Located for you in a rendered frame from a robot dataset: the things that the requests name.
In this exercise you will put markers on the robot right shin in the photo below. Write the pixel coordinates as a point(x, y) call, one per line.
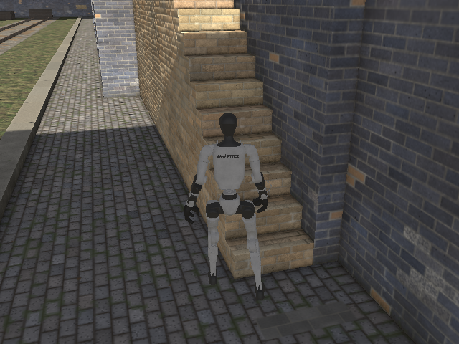
point(256, 264)

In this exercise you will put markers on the robot left forearm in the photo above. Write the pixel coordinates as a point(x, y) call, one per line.
point(194, 193)

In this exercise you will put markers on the left robot upper arm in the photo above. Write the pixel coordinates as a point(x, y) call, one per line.
point(205, 152)

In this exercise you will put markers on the left robot thigh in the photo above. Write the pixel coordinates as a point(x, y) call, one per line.
point(212, 213)

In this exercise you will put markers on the robot right hand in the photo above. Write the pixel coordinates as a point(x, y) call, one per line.
point(258, 202)

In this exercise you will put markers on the robot right forearm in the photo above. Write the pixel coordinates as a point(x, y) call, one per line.
point(261, 189)

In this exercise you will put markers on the robot left hand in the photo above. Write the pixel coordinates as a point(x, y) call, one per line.
point(188, 214)

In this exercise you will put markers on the right robot upper arm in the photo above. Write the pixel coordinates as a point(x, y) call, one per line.
point(251, 151)

